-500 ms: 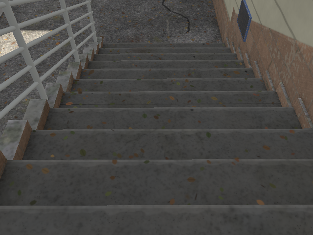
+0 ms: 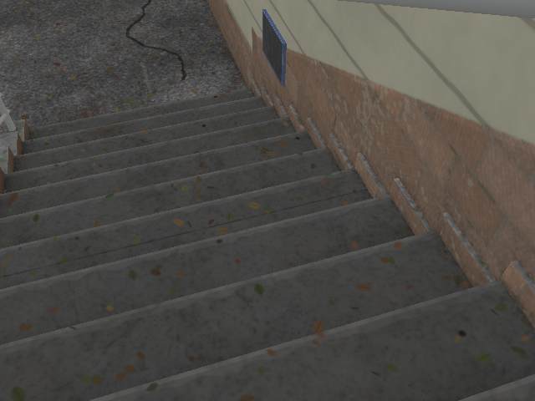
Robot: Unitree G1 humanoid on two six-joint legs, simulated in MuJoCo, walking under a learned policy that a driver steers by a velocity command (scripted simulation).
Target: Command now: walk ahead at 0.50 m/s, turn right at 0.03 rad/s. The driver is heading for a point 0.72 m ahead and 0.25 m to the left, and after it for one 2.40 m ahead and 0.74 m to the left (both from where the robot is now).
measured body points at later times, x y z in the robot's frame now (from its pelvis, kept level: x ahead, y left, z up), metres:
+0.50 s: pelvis +0.24 +0.09 -0.02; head +0.24 +0.09 +0.43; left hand +0.22 +0.32 -0.17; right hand +0.38 -0.14 -0.14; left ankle +0.22 +0.17 -0.73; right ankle +0.13 -0.08 -0.65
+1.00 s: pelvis +0.49 +0.16 -0.16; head +0.49 +0.17 +0.29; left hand +0.36 +0.36 -0.30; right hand +0.68 +0.00 -0.29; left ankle +0.49 +0.32 -0.79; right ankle +0.50 +0.06 -0.88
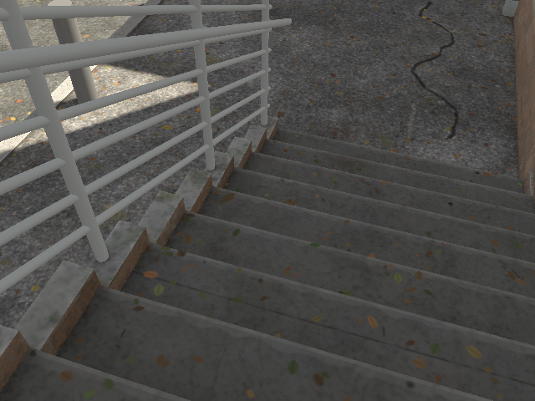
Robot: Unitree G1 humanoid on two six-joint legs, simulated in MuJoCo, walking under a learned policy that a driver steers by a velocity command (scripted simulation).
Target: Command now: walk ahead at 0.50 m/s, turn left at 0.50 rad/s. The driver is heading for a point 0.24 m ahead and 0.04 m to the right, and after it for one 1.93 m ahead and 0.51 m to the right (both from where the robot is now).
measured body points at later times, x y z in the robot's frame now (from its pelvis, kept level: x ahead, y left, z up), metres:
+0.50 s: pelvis +0.30 +0.12 -0.14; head +0.32 +0.13 +0.31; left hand +0.26 +0.35 -0.29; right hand +0.35 -0.13 -0.28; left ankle +0.34 +0.21 -0.87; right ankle +0.21 -0.02 -0.69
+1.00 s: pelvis +0.40 +0.08 -0.15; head +0.41 +0.07 +0.30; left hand +0.57 +0.31 -0.26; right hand +0.49 -0.24 -0.22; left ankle +0.47 +0.22 -0.79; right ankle +0.37 -0.01 -0.87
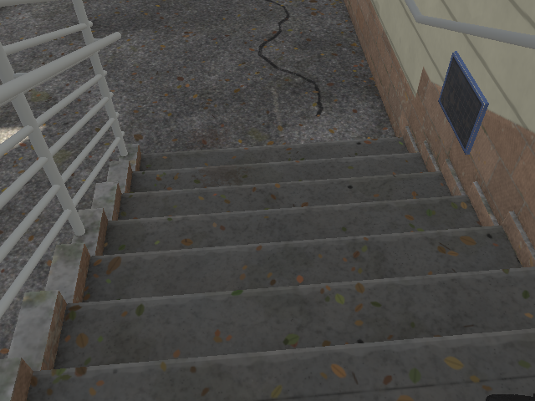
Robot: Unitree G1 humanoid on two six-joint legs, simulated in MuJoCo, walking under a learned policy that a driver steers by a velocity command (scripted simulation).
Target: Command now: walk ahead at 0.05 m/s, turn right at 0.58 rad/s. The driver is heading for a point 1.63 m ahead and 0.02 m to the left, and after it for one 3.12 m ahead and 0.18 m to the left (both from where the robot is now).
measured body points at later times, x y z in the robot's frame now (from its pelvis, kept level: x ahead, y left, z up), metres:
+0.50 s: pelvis -0.01 +0.07 +0.00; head +0.02 +0.07 +0.45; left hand +0.18 +0.30 -0.11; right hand +0.03 -0.18 -0.12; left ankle -0.01 +0.17 -0.73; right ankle -0.05 -0.06 -0.62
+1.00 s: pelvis -0.02 +0.07 +0.00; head -0.01 +0.06 +0.45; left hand +0.13 +0.30 -0.12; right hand +0.00 -0.21 -0.13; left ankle -0.01 +0.17 -0.73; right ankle -0.08 -0.05 -0.73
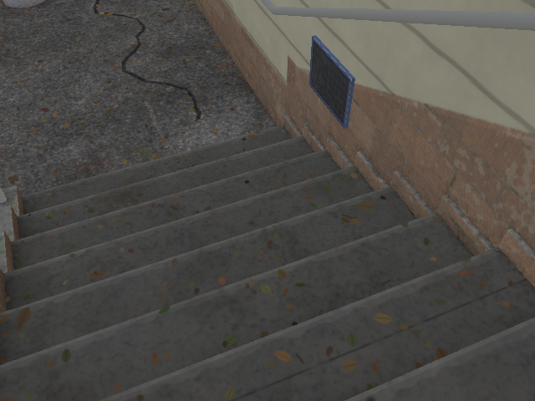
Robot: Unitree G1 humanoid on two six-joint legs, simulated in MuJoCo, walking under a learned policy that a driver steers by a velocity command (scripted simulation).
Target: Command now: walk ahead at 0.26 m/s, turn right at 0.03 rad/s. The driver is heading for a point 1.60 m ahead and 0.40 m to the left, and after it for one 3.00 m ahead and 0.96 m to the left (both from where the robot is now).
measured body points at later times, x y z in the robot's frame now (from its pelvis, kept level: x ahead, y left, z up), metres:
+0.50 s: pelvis +0.16 -0.01 -0.05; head +0.18 +0.00 +0.40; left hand +0.06 +0.25 -0.19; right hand +0.34 -0.26 -0.15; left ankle +0.32 +0.11 -0.77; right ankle -0.02 -0.13 -0.73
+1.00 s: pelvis +0.40 +0.02 -0.17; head +0.39 +0.02 +0.28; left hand +0.56 +0.26 -0.28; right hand +0.29 -0.21 -0.31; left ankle +0.30 +0.09 -0.88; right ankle +0.57 -0.13 -0.84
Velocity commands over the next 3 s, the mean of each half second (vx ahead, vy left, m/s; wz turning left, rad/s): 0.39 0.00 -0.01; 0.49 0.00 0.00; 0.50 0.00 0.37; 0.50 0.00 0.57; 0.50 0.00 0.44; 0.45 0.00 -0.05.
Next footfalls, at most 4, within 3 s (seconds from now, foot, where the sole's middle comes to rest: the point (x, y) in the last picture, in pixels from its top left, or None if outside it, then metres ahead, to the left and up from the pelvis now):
0.58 left None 0.34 0.09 -0.92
1.24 right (329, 369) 0.73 -0.16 -1.07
1.82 left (215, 324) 0.97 0.22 -1.22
2.28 right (238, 268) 1.32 0.15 -1.37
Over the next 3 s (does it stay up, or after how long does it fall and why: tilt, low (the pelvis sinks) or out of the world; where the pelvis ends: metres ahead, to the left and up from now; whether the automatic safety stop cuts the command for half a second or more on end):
stays up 1.43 0.44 -0.74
